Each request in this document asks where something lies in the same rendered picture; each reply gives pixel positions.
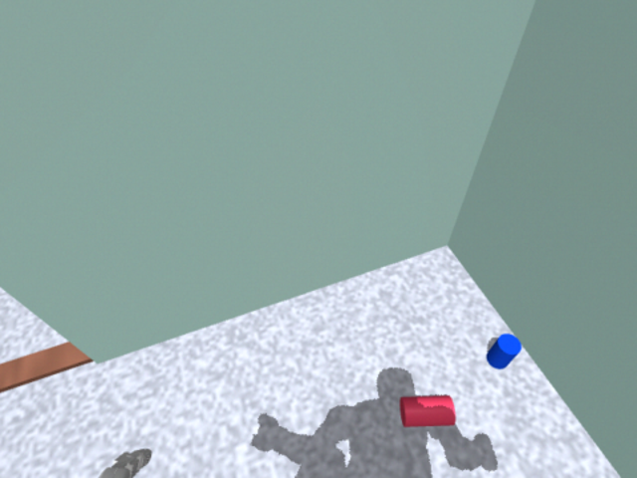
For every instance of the left robot hand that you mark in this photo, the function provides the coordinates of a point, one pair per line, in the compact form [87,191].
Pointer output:
[127,464]

